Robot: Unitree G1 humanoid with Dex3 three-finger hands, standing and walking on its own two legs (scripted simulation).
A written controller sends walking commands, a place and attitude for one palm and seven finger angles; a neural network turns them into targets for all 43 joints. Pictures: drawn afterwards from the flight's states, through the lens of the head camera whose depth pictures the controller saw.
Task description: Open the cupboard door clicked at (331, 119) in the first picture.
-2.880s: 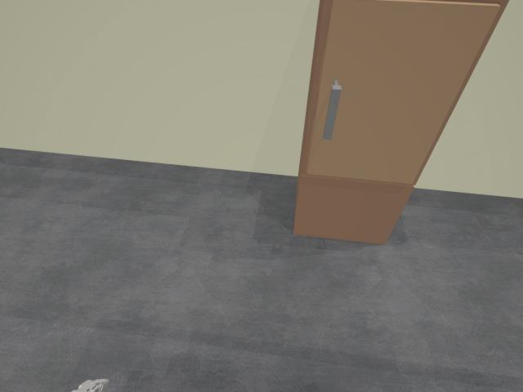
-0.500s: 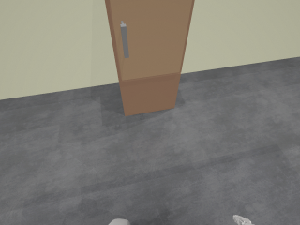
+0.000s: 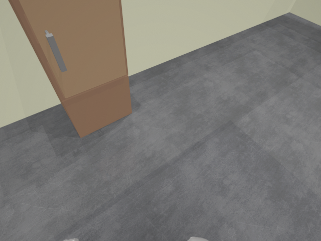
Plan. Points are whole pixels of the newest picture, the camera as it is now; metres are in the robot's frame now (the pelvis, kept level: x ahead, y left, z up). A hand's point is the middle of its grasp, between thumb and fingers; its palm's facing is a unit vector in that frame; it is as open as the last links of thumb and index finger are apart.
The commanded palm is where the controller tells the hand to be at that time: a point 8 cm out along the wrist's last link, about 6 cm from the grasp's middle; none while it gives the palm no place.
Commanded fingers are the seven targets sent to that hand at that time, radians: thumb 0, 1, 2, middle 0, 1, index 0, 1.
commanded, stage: walk to a spot facing it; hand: left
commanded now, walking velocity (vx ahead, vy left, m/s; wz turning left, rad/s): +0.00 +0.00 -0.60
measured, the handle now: (55, 51) +0.84 +0.50 -0.05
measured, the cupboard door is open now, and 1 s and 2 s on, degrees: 0 0 0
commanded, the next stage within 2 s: none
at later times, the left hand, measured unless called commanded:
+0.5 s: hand out of the picture +0.11 +0.16 -0.17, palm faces -0.18 -0.96 -0.19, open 7.4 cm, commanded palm none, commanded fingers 0.00 0.90 0.90 -0.20 -0.30 -0.20 -0.30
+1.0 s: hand (141, 159) +0.40 +0.08 -0.17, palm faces -0.55 -0.82 -0.17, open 7.4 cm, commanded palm none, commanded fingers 0.00 0.90 0.90 -0.20 -0.30 -0.20 -0.30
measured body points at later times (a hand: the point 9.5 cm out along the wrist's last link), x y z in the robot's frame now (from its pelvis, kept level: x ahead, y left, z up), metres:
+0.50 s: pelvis +0.06 -0.02 +0.00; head +0.07 -0.01 +0.45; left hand +0.12 +0.21 -0.15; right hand +0.10 -0.30 -0.13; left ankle +0.14 +0.10 -0.71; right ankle -0.02 -0.13 -0.74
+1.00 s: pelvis +0.22 -0.03 +0.00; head +0.26 -0.04 +0.44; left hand +0.43 +0.12 -0.16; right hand +0.03 -0.18 -0.15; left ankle +0.16 +0.09 -0.74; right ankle +0.24 -0.20 -0.69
